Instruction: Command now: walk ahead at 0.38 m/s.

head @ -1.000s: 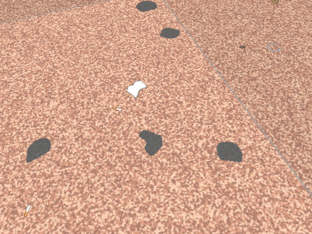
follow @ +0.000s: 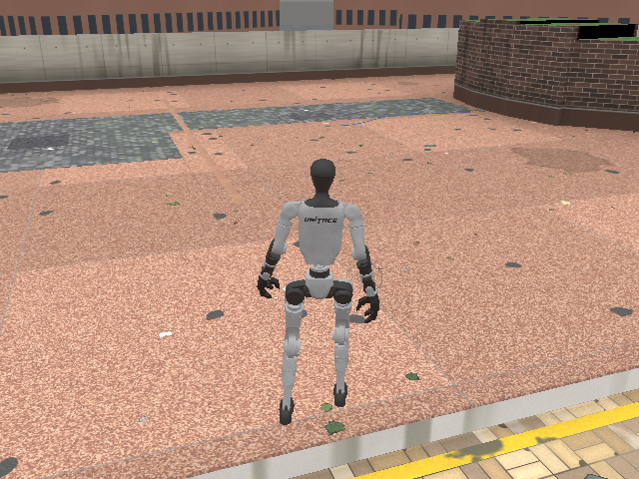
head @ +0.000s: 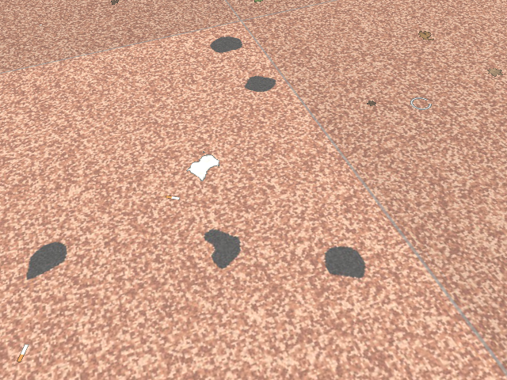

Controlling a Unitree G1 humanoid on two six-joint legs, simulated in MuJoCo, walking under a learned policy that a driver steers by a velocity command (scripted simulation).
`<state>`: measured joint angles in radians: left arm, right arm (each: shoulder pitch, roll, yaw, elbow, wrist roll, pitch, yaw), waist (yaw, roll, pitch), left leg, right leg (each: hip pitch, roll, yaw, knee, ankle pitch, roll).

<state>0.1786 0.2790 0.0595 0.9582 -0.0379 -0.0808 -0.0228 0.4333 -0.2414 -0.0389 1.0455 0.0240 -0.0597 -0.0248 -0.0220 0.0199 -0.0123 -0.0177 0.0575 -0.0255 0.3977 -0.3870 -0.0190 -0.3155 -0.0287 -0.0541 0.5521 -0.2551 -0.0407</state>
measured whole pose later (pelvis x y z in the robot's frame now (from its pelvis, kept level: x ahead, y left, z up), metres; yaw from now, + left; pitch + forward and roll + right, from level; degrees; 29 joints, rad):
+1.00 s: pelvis +0.53 +0.00 +0.00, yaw +0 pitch +2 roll +3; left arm 0.05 0.24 0.03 0.79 0.00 -0.09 -0.03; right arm 0.34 -0.26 -0.04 0.96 0.01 -0.06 0.00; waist -0.07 -0.04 0.02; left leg 0.00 -0.05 0.06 0.32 -0.35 0.02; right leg -0.54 -0.05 0.00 0.49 0.09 -0.04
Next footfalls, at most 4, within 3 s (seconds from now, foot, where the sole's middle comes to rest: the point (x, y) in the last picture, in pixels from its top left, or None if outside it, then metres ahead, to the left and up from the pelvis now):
0.52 left None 0.45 0.11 -0.77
1.02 right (309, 309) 0.73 -0.12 -0.77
1.34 left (222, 329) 0.68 0.13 -0.77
3.00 left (230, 208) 1.13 0.11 -0.77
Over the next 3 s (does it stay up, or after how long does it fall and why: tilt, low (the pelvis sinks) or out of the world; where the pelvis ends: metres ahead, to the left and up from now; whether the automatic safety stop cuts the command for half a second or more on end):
stays up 0.93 0.01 -0.02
